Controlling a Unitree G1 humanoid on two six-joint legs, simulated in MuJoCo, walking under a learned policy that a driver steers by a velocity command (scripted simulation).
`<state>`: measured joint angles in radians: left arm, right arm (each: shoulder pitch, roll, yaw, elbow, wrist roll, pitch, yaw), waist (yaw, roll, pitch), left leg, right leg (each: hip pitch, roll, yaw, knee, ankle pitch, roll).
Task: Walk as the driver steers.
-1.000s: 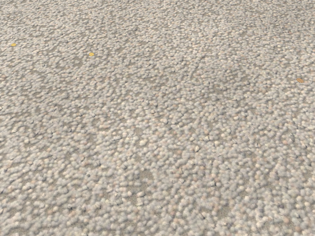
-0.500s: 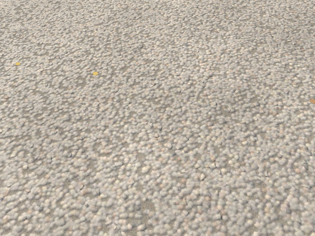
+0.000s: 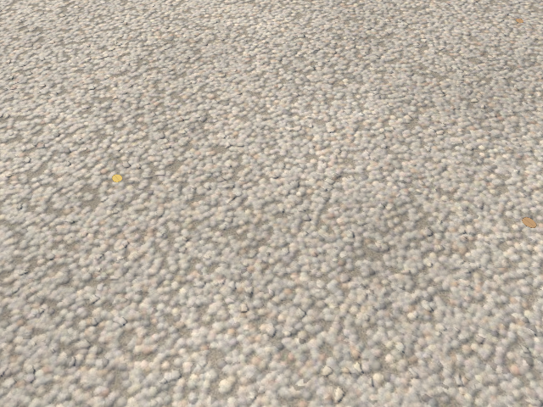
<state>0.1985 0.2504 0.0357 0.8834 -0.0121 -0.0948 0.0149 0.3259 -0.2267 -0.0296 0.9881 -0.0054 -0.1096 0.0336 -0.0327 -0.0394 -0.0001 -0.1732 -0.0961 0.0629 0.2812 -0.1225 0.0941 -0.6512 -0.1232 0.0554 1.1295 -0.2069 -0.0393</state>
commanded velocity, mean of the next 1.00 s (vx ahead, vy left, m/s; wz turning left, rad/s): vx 0.50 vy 0.00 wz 0.00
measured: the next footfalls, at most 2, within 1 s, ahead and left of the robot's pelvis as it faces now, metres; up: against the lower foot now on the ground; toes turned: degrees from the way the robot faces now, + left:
right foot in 0.30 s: +0.33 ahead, -0.17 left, +0.00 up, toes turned -2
left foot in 0.86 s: +0.64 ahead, +0.07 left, +0.00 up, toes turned +3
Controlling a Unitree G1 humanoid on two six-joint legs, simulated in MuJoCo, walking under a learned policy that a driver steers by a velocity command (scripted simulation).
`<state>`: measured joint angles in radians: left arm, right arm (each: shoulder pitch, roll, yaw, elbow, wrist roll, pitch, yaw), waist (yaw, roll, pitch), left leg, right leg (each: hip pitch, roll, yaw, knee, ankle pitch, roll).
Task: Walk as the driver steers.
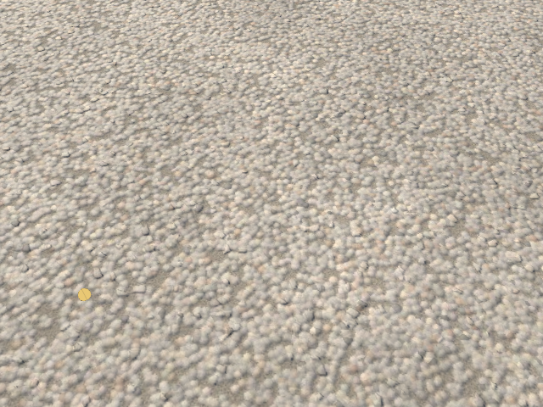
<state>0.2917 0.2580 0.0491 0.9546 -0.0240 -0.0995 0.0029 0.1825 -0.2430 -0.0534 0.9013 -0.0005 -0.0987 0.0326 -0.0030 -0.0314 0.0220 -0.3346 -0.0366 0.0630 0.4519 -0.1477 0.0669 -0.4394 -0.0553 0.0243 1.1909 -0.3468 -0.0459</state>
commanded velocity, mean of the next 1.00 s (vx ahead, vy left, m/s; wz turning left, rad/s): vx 0.39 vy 0.00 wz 0.00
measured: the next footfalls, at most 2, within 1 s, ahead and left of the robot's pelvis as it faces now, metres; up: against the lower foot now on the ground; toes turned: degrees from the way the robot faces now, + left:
right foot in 0.42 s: +0.40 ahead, -0.15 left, +0.00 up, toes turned -3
left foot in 0.88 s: +0.62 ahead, +0.07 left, +0.00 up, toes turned +1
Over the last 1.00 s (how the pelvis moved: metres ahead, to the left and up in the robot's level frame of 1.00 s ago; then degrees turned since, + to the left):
0.55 -0.01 -0.01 1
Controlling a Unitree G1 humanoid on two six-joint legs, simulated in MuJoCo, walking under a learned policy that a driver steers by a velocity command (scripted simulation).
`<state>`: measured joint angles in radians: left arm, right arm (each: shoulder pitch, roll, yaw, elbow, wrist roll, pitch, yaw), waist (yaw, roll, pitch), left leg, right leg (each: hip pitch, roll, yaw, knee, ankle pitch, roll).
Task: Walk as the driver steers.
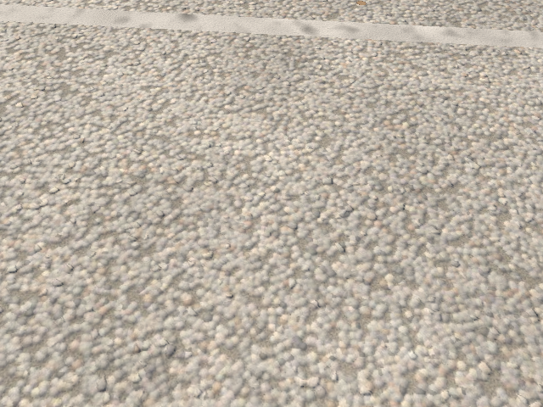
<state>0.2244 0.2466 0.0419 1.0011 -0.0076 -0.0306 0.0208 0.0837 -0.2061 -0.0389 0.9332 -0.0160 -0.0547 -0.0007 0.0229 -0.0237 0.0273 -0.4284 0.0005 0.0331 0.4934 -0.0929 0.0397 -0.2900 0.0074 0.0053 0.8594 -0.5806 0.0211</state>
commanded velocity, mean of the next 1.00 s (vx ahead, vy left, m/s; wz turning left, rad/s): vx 0.12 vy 0.00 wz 0.00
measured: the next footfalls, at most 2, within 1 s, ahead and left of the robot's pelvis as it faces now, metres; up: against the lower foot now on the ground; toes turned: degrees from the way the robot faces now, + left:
right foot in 0.16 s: +0.06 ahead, -0.14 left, +0.00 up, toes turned -1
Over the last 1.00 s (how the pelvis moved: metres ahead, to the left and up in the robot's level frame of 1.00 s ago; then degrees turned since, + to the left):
0.47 -0.03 -0.01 -1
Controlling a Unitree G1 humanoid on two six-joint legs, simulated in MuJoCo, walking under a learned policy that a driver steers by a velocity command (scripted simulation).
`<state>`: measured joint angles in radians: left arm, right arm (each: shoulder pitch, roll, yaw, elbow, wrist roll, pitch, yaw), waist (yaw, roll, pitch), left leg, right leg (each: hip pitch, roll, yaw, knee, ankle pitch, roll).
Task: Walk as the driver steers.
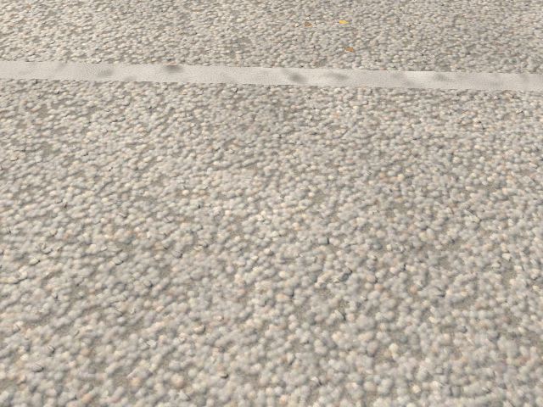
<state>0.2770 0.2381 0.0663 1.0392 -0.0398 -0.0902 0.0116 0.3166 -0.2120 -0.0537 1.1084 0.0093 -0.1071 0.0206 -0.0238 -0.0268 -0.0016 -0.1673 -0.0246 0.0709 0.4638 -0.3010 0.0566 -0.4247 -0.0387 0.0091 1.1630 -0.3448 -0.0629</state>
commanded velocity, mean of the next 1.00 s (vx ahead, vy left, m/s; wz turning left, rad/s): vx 0.47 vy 0.00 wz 0.00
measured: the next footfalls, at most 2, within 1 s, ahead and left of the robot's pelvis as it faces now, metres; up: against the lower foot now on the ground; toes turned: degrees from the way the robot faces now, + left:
right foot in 0.36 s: +0.38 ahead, -0.15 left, +0.00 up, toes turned -3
left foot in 0.94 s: +0.70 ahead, +0.09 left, +0.00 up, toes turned +3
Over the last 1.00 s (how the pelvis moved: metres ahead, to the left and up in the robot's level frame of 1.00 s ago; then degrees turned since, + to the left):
0.16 0.02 0.01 1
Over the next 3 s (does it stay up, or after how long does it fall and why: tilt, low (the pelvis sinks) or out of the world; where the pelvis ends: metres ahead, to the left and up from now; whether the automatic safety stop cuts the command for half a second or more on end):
stays up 1.69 -0.11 0.00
